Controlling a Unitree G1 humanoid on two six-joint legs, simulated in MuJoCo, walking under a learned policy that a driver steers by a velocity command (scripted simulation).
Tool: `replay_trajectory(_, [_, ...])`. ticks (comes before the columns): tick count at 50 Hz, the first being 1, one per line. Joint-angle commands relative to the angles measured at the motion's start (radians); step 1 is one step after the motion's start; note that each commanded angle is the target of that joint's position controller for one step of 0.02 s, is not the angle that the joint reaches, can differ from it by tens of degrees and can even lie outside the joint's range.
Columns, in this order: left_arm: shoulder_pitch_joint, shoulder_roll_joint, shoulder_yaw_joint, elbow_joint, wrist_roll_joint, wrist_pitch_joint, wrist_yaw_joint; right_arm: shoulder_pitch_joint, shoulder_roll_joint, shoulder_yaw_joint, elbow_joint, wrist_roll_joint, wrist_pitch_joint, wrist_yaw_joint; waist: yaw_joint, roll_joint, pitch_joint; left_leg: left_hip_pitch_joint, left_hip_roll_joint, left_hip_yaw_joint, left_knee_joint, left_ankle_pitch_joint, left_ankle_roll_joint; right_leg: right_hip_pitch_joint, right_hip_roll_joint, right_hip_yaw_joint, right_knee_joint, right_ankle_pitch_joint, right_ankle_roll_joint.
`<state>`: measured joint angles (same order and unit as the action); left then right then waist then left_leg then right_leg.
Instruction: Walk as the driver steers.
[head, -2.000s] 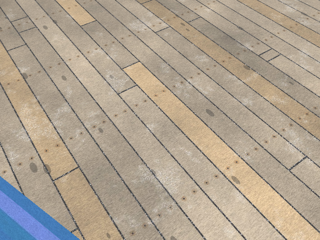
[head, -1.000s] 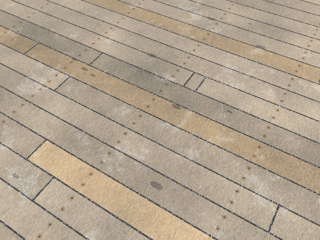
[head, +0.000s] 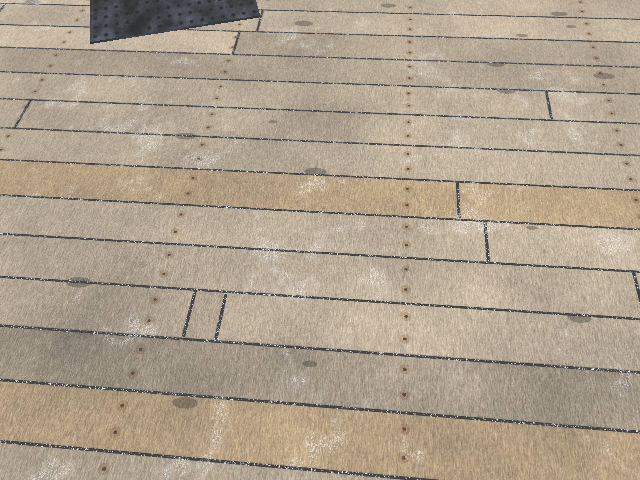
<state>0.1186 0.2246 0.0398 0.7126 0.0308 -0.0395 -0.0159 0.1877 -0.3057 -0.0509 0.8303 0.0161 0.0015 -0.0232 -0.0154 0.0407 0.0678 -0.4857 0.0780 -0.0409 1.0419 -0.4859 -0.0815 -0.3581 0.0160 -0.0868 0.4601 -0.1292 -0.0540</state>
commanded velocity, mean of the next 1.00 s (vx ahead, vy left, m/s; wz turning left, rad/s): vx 0.04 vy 0.00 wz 0.50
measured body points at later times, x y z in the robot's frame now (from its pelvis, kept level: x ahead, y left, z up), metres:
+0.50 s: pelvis +0.03 +0.05 +0.01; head +0.06 +0.09 +0.46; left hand +0.11 +0.37 -0.11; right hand +0.23 -0.20 -0.08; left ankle +0.02 +0.14 -0.73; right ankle +0.08 -0.10 -0.66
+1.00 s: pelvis +0.05 +0.02 +0.01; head +0.09 +0.03 +0.46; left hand +0.00 +0.33 -0.09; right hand +0.33 -0.14 -0.10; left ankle -0.03 +0.14 -0.67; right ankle +0.11 -0.08 -0.73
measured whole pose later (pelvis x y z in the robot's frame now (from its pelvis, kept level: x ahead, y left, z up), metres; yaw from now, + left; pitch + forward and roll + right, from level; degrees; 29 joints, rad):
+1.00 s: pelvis +0.05 +0.02 +0.01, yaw +34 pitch +2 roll +0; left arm 0.15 0.26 0.06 0.80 0.00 0.00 0.04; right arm 0.20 -0.35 -0.09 0.68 0.02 0.06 -0.01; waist 0.02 0.04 0.05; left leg -0.48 0.00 -0.05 0.98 -0.41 -0.08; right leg -0.20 -0.03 -0.04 0.40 -0.23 0.00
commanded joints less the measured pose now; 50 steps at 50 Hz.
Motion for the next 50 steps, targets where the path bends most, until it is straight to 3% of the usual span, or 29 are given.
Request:
replay_trajectory(1, [-0.051, 0.180, 0.056, -0.043, -0.004, -0.015, 0.024, 0.115, -0.077, -0.025, -0.031, -0.007, 0.023, -0.017, -0.029, -0.142, -0.191, 0.083, 0.020, 0.013, -0.044, 0.094, -0.007, 0.086, -0.296, 0.140, -0.174, 0.444, -0.210])
replay_trajectory(6, [-0.048, 0.187, 0.062, -0.009, -0.012, 0.018, 0.055, 0.005, -0.078, -0.032, -0.088, -0.004, 0.051, -0.005, 0.009, -0.146, -0.139, 0.058, 0.034, 0.036, -0.142, 0.148, 0.022, 0.095, -0.325, 0.121, -0.239, 0.035, -0.196])
replay_trajectory(10, [-0.039, 0.206, 0.070, 0.015, -0.027, 0.037, 0.054, -0.015, -0.076, -0.037, -0.115, -0.006, 0.052, 0.017, 0.014, -0.147, -0.133, 0.092, 0.011, 0.080, -0.273, 0.110, 0.055, 0.174, -0.348, 0.099, -0.179, 0.087, -0.171])
replay_trajectory(12, [-0.059, 0.215, 0.074, 0.024, -0.047, 0.048, 0.055, 0.038, -0.071, -0.042, -0.102, -0.006, 0.048, 0.030, -0.024, -0.146, -0.147, 0.188, -0.027, 0.125, -0.449, 0.210, 0.090, 0.181, -0.328, 0.056, -0.092, 0.120, -0.122])
replay_trajectory(13, [-0.026, 0.197, 0.072, 0.042, -0.055, 0.052, 0.055, 0.068, -0.092, -0.051, -0.092, -0.013, 0.046, 0.031, -0.030, -0.118, -0.145, 0.253, -0.047, 0.111, -0.552, 0.298, 0.120, 0.156, -0.289, 0.019, -0.015, 0.062, -0.067])
replay_trajectory(14, [0.016, 0.158, 0.065, 0.053, -0.042, 0.055, 0.052, 0.088, -0.170, -0.073, -0.098, -0.016, 0.044, 0.020, -0.010, 0.053, -0.127, 0.336, 0.060, -0.075, -0.671, 0.534, 0.180, 0.043, -0.198, -0.071, 0.188, -0.076, 0.024])
replay_trajectory(15, [-0.031, 0.125, 0.054, -0.001, -0.002, 0.051, 0.051, 0.073, -0.284, -0.093, -0.128, -0.024, 0.042, 0.006, 0.008, 0.314, -0.088, 0.429, 0.291, -0.427, -0.702, 0.802, 0.364, -0.270, -0.021, -0.101, 0.437, -0.475, 0.131])
replay_trajectory(16, [-0.128, 0.158, 0.063, -0.020, -0.004, 0.048, 0.055, 0.111, -0.247, -0.084, -0.135, -0.054, 0.020, 0.015, -0.068, 0.199, -0.152, 0.399, 0.315, -0.462, -0.722, 0.789, 0.449, -0.304, 0.001, 0.078, 0.631, -0.558, 0.125])
replay_trajectory(17, [-0.120, 0.171, 0.071, -0.016, -0.028, 0.050, 0.054, 0.072, -0.227, -0.077, -0.138, -0.054, -0.001, 0.017, -0.035, 0.134, -0.152, 0.399, 0.264, -0.372, -0.718, 0.752, 0.408, -0.322, -0.019, 0.127, 0.691, -0.476, 0.107])
replay_trajectory(18, [-0.087, 0.170, 0.075, 0.007, -0.034, 0.053, 0.060, 0.012, -0.206, -0.076, -0.148, -0.032, -0.011, 0.013, -0.002, 0.085, -0.144, 0.398, 0.209, -0.304, -0.702, 0.703, 0.347, -0.333, -0.033, 0.143, 0.684, -0.387, 0.099])
replay_trajectory(19, [-0.072, 0.186, 0.082, 0.022, -0.026, 0.055, 0.068, -0.028, -0.173, -0.067, -0.158, -0.010, -0.010, 0.007, 0.010, 0.068, -0.143, 0.394, 0.186, -0.278, -0.700, 0.675, 0.308, -0.334, -0.041, 0.150, 0.661, -0.332, 0.100])
replay_trajectory(20, [-0.075, 0.186, 0.084, 0.023, -0.021, 0.054, 0.070, -0.038, -0.153, -0.058, -0.164, -0.005, -0.009, -0.001, 0.018, 0.073, -0.151, 0.375, 0.170, -0.261, -0.693, 0.720, 0.298, -0.302, -0.036, 0.151, 0.670, -0.291, 0.104])
replay_trajectory(22, [-0.062, 0.166, 0.080, 0.025, -0.028, 0.048, 0.068, -0.021, -0.150, -0.056, -0.169, -0.010, -0.004, -0.009, 0.023, 0.071, -0.181, 0.397, 0.149, -0.248, -0.686, 0.760, 0.304, -0.276, -0.016, 0.152, 0.643, -0.237, 0.114])
replay_trajectory(26, [-0.099, 0.139, 0.067, 0.018, -0.035, 0.040, 0.063, 0.006, -0.173, -0.067, -0.172, -0.003, 0.007, -0.021, -0.003, 0.087, -0.174, 0.430, 0.125, -0.278, -0.675, 0.668, 0.297, -0.245, -0.002, 0.167, 0.428, -0.197, 0.137])
replay_trajectory(29, [-0.104, 0.147, 0.066, 0.019, -0.038, 0.037, 0.053, -0.007, -0.188, -0.073, -0.184, -0.006, 0.017, -0.019, -0.011, 0.111, -0.156, 0.365, 0.114, -0.324, -0.677, 0.581, 0.303, -0.160, 0.012, 0.171, 0.323, -0.202, 0.142])
replay_trajectory(33, [-0.082, 0.165, 0.068, 0.023, -0.045, 0.021, 0.038, -0.036, -0.187, -0.073, -0.199, -0.004, 0.027, -0.009, -0.010, 0.130, -0.154, 0.342, 0.099, -0.407, -0.649, 0.609, 0.301, -0.069, 0.030, 0.178, 0.204, -0.230, 0.129])
replay_trajectory(36, [-0.009, 0.171, 0.073, 0.043, -0.046, 0.005, 0.025, -0.081, -0.178, -0.069, -0.216, 0.011, 0.038, -0.013, 0.036, 0.127, -0.166, 0.331, 0.054, -0.440, -0.591, 0.614, 0.256, 0.066, 0.034, 0.162, -0.033, -0.101, 0.101])
replay_trajectory(37, [0.025, 0.191, 0.080, 0.055, -0.042, 0.003, 0.023, -0.083, -0.162, -0.064, -0.223, 0.012, 0.041, -0.017, 0.047, 0.104, -0.172, 0.276, 0.017, -0.422, -0.556, 0.519, 0.216, 0.168, -0.009, 0.175, -0.120, 0.018, 0.080])
replay_trajectory(38, [0.047, 0.255, 0.094, 0.052, -0.024, 0.007, 0.030, -0.045, -0.113, -0.050, -0.228, 0.001, 0.040, -0.016, 0.024, -0.049, -0.205, 0.153, -0.063, -0.328, -0.398, 0.270, 0.162, 0.300, -0.190, 0.327, -0.137, 0.128, 0.013])
replay_trajectory(39, [0.022, 0.319, 0.103, 0.052, -0.002, 0.019, 0.034, 0.007, -0.095, -0.049, -0.248, 0.005, 0.032, -0.012, -0.032, -0.314, -0.166, -0.065, -0.233, -0.143, -0.225, -0.141, 0.100, 0.339, -0.372, 0.557, -0.147, 0.365, -0.158])
replay_trajectory(40, [0.003, 0.263, 0.090, 0.030, 0.006, 0.016, 0.035, 0.013, -0.187, -0.074, -0.233, -0.010, 0.022, -0.009, -0.005, -0.258, -0.163, -0.102, -0.154, -0.129, 0.016, -0.177, 0.054, 0.288, -0.454, 0.598, -0.153, 0.368, -0.251])
replay_trajectory(41, [-0.044, 0.209, 0.073, 0.011, -0.001, 0.015, 0.041, 0.018, -0.228, -0.093, -0.212, 0.001, 0.025, -0.006, -0.018, -0.185, -0.143, -0.093, -0.129, -0.127, 0.105, -0.104, 0.042, 0.252, -0.391, 0.491, -0.144, 0.317, -0.222])
replay_trajectory(42, [-0.086, 0.186, 0.066, 0.006, -0.014, 0.019, 0.046, 0.029, -0.209, -0.094, -0.195, 0.002, 0.036, -0.007, -0.032, -0.160, -0.116, -0.097, -0.118, -0.110, 0.139, -0.043, 0.025, 0.234, -0.318, 0.393, -0.136, 0.247, -0.170])
replay_trajectory(43, [-0.094, 0.174, 0.061, 0.003, -0.028, 0.021, 0.050, 0.027, -0.186, -0.090, -0.192, -0.002, 0.045, -0.008, -0.020, -0.164, -0.098, -0.125, -0.114, -0.102, 0.167, 0.011, 0.009, 0.239, -0.288, 0.342, -0.137, 0.219, -0.149])
replay_trajectory(45, [-0.063, 0.186, 0.058, 0.014, -0.027, 0.030, 0.061, -0.003, -0.136, -0.073, -0.214, 0.007, 0.051, -0.001, 0.002, -0.177, -0.078, -0.132, -0.103, -0.051, 0.135, 0.067, -0.009, 0.240, -0.252, 0.258, -0.149, 0.248, -0.150])
replay_trajectory(47, [0.027, 0.203, 0.063, 0.035, -0.028, 0.035, 0.067, -0.062, -0.102, -0.055, -0.246, 0.010, 0.044, 0.004, 0.060, -0.189, -0.105, -0.153, -0.079, -0.022, 0.012, 0.098, -0.011, 0.316, -0.258, 0.267, -0.194, 0.018, -0.163])
replay_trajectory(50, [0.052, 0.242, 0.071, 0.043, -0.041, 0.027, 0.055, -0.087, -0.076, -0.034, -0.263, -0.001, 0.028, 0.018, 0.082, -0.219, -0.104, -0.064, -0.057, 0.016, -0.180, 0.067, 0.013, 0.300, -0.273, 0.281, -0.248, -0.232, -0.160])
